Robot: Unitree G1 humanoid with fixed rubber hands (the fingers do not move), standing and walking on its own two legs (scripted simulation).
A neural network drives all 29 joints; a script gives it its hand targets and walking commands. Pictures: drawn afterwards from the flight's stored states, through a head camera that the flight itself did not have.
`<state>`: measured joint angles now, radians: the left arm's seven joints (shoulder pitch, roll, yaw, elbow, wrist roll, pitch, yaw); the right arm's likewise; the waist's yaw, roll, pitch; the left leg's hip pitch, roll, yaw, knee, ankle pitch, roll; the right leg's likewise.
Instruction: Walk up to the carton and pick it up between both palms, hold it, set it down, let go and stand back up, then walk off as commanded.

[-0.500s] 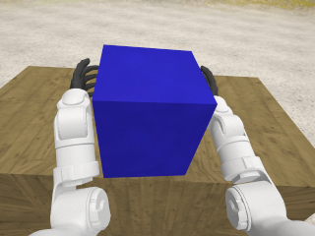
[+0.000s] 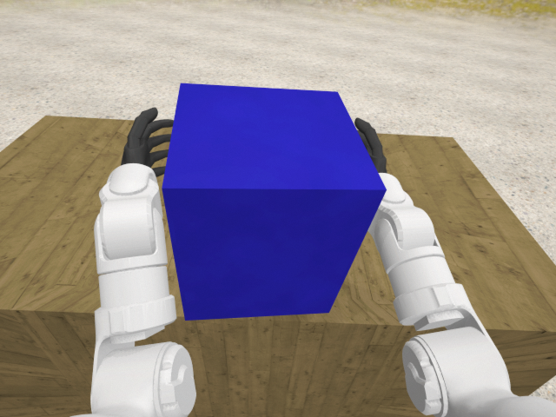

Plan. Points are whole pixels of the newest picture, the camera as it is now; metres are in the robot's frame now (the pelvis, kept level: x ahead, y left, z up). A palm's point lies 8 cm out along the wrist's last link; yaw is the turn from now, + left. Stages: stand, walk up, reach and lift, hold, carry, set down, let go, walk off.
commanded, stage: hold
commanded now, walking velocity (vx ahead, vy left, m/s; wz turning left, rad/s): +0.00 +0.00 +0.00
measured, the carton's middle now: (260, 207) +0.34 +0.00 +0.17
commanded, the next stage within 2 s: none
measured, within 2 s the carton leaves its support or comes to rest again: neither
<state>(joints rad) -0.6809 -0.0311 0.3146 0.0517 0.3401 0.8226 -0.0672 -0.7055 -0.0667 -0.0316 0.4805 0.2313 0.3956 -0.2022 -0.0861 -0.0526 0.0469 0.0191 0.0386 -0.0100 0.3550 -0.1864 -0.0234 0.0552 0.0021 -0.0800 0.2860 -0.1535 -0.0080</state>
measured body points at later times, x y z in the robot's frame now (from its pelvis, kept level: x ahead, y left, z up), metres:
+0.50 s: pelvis -0.01 +0.00 +0.00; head -0.07 +0.02 +0.45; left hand +0.37 +0.16 +0.24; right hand +0.37 -0.15 +0.22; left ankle +0.02 +0.13 -0.75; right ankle +0.02 -0.11 -0.75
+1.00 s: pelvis +0.00 +0.00 +0.00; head -0.06 +0.02 +0.45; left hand +0.37 +0.16 +0.23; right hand +0.38 -0.14 +0.22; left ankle +0.02 +0.13 -0.75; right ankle +0.02 -0.11 -0.75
